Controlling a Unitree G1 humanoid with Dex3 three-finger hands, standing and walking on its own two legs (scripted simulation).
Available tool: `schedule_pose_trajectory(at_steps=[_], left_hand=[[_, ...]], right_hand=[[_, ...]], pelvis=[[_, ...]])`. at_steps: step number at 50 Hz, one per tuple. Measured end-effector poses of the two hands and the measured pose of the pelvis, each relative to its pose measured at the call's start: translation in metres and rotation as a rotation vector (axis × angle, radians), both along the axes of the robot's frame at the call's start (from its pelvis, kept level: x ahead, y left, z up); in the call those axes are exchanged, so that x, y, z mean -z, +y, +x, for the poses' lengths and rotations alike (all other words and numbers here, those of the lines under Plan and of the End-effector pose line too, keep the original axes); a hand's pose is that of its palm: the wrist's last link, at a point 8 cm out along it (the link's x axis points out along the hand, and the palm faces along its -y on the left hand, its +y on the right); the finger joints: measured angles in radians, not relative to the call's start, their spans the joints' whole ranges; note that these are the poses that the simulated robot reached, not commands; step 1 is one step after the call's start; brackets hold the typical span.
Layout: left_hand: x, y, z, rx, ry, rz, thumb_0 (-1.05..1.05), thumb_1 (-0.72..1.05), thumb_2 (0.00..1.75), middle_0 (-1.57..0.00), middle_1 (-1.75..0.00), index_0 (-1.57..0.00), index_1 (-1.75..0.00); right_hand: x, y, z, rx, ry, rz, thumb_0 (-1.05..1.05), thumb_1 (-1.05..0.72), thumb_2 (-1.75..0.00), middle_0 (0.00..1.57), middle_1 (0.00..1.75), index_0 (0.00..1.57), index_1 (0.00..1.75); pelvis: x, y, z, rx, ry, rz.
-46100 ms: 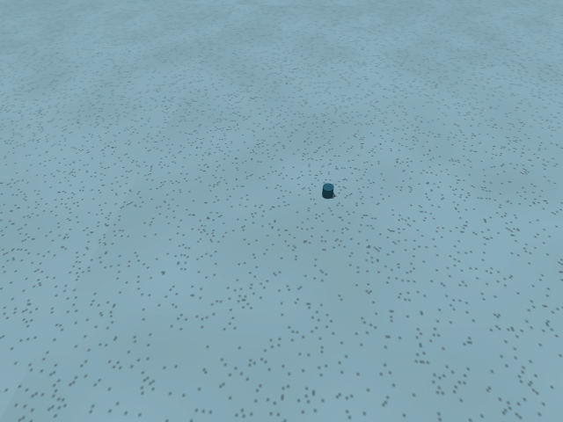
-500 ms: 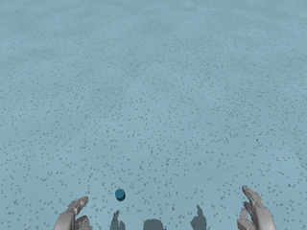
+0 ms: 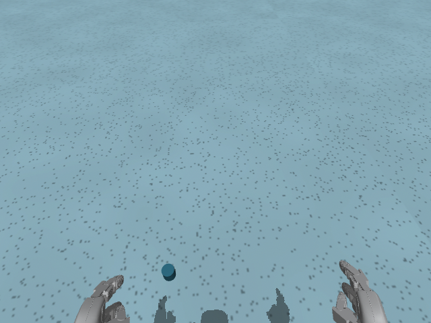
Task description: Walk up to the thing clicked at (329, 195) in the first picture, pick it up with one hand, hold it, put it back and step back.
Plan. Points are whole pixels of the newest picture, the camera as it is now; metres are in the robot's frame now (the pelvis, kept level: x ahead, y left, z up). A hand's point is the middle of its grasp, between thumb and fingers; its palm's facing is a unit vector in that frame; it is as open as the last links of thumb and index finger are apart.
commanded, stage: home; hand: left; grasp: from above
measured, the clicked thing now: (168, 272) +0.47 +0.23 -0.68
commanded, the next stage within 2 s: stand in 0.04 s
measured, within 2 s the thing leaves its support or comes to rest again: neither
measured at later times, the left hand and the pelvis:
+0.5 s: hand out of the picture +0.10 +0.25 -0.10, palm faces +0.03 -0.94 -0.33, open 7.4 cm; pelvis +0.00 +0.01 +0.04, yaw -1 degrees
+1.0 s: hand out of the picture +0.03 +0.25 -0.10, palm faces +0.03 -0.94 -0.33, open 7.4 cm; pelvis -0.01 +0.01 +0.07, yaw +0 degrees
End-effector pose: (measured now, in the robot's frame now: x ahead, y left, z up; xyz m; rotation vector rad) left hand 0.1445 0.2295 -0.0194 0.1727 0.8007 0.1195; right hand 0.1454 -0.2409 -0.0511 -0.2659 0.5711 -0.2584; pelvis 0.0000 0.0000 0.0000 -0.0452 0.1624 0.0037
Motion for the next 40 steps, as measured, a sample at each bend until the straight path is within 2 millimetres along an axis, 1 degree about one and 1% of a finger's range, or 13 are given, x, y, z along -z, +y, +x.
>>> schedule_pose_trajectory(at_steps=[7, 8, 10, 13, 16, 19, 24, 31, 40], left_hand=[[0.0, 0.001, -0.002, 0.005, 0.004, 0.0, 0.01, 0.9, 0.9, -0.2, -0.3, -0.21, -0.3], [0.002, 0.002, -0.001, 0.022, -0.011, 0.024, 0.01, 0.9, 0.9, -0.2, -0.3, -0.21, -0.3], [0.013, 0.009, 0.003, 0.046, -0.029, 0.072, 0.01, 0.9, 0.9, -0.21, -0.3, -0.21, -0.3], [0.028, 0.024, 0.0, 0.043, 0.016, 0.108, 0.01, 0.9, 0.9, -0.21, -0.3, -0.21, -0.3], [0.035, 0.037, -0.011, 0.024, 0.079, 0.121, 0.01, 0.9, 0.9, -0.21, -0.3, -0.21, -0.3], [0.041, 0.049, -0.027, -0.007, 0.151, 0.127, 0.01, 0.9, 0.9, -0.21, -0.3, -0.21, -0.3], [0.047, 0.061, -0.054, -0.056, 0.263, 0.129, 0.01, 0.9, 0.9, -0.2, -0.3, -0.21, -0.3], [0.048, 0.064, -0.085, -0.1, 0.37, 0.111, 0.01, 0.9, 0.9, -0.2, -0.3, -0.21, -0.3], [0.044, 0.062, -0.106, -0.113, 0.427, 0.105, 0.01, 0.9, 0.9, -0.21, -0.3, -0.21, -0.3]], right_hand=[[-0.001, 0.001, -0.002, 0.006, -0.01, 0.001, 0.02, -0.91, -0.9, 0.2, 0.3, 0.2, 0.3], [0.001, 0.001, -0.002, -0.017, 0.016, -0.014, 0.01, -0.91, -0.9, 0.2, 0.3, 0.2, 0.3], [0.012, 0.0, -0.005, -0.085, 0.145, -0.037, 0.01, -0.91, -0.9, 0.2, 0.3, 0.2, 0.3], [0.02, -0.006, -0.015, -0.135, 0.309, -0.04, 0.01, -0.91, -0.9, 0.2, 0.3, 0.2, 0.3], [0.02, -0.014, -0.028, -0.108, 0.388, -0.012, 0.01, -0.91, -0.9, 0.2, 0.3, 0.2, 0.3], [0.019, -0.02, -0.041, -0.069, 0.444, 0.002, 0.01, -0.91, -0.9, 0.2, 0.3, 0.2, 0.3], [0.017, -0.023, -0.057, -0.021, 0.516, 0.014, 0.01, -0.91, -0.9, 0.2, 0.3, 0.2, 0.3], [0.014, -0.016, -0.069, 0.009, 0.571, 0.04, 0.01, -0.91, -0.9, 0.2, 0.3, 0.2, 0.3], [0.012, -0.013, -0.078, 0.023, 0.597, 0.068, 0.01, -0.91, -0.9, 0.2, 0.3, 0.2, 0.3]], pelvis=[[0.0, 0.002, -0.002, 0.003, 0.001, -0.001], [-0.001, 0.002, -0.004, 0.003, -0.021, 0.002], [-0.006, 0.003, -0.007, 0.007, -0.07, 0.02], [-0.015, 0.004, -0.009, 0.009, -0.108, 0.038], [-0.023, 0.006, -0.008, 0.014, -0.133, 0.046], [-0.03, 0.009, -0.005, 0.016, -0.151, 0.044], [-0.04, 0.013, 0.0, 0.015, -0.18, 0.041], [-0.053, 0.016, 0.001, 0.013, -0.216, 0.041], [-0.062, 0.016, -0.006, 0.01, -0.248, 0.044]])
